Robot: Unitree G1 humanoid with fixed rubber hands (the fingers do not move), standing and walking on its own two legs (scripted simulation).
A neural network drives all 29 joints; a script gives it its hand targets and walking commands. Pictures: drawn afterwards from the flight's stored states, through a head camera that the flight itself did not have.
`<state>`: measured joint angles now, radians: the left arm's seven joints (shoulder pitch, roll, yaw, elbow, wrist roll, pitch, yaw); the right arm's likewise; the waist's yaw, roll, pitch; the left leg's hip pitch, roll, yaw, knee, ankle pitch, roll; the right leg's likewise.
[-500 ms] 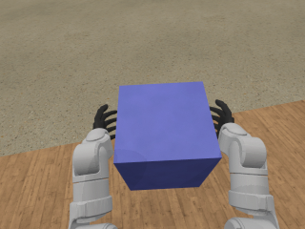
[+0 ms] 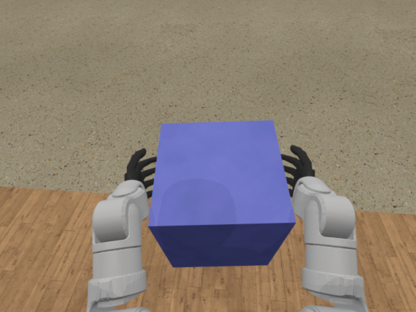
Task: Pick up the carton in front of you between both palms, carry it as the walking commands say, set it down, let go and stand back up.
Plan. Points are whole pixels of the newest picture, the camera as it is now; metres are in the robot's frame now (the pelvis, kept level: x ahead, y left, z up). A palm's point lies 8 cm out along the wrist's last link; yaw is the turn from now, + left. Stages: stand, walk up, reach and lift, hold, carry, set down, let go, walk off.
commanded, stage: carry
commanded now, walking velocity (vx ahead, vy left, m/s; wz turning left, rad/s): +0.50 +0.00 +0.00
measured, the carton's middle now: (218, 200) +0.33 -0.02 +0.02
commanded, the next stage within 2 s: none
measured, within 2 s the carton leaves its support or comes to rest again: neither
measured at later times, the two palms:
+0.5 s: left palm (142, 88) +0.62 +0.15 +0.09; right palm (258, 77) +0.65 -0.15 +0.09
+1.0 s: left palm (139, 44) +0.94 +0.20 +0.05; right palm (226, 36) +0.96 -0.10 +0.06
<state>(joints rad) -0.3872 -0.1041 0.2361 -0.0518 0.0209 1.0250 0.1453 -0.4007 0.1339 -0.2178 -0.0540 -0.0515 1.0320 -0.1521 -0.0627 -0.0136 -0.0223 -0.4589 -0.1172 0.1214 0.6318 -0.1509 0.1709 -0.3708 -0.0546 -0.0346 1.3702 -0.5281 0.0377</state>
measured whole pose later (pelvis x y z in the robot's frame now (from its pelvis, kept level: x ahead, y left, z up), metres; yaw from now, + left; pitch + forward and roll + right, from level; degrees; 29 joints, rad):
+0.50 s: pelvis +0.32 -0.03 -0.02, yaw +6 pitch +4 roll +0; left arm -0.43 -0.11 0.20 -0.04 0.04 1.03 0.17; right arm -0.41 0.07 -0.20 -0.05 -0.01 1.03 -0.17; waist 0.02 0.01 -0.10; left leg -0.29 -0.10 0.00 1.20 -0.50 0.07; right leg -0.48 0.04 -0.13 0.59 -0.10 -0.10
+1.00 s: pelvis +0.63 +0.02 -0.05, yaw +4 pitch +4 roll +0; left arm -0.43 -0.08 0.22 -0.03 0.01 1.03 0.15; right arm -0.40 0.15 -0.24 -0.08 -0.07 1.03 -0.15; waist 0.03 -0.02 -0.08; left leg -0.49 -0.04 0.15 0.52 -0.04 0.13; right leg -0.13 0.03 -0.05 0.87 -0.50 -0.03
